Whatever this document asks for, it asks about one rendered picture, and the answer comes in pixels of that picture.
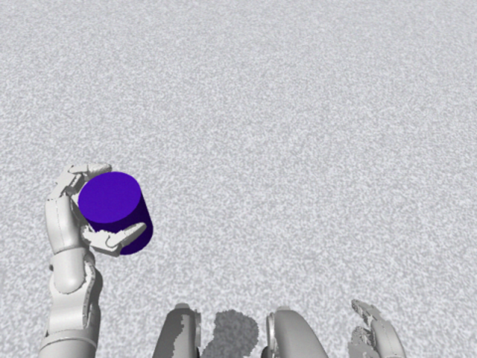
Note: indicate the can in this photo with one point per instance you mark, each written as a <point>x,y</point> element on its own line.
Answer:
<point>113,201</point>

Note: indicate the left robot hand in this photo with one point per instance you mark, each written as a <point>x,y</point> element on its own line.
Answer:
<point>66,226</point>

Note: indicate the right robot hand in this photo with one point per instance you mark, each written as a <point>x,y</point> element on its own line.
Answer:
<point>381,341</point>

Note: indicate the left robot arm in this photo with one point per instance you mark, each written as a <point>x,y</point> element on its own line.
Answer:
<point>73,323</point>

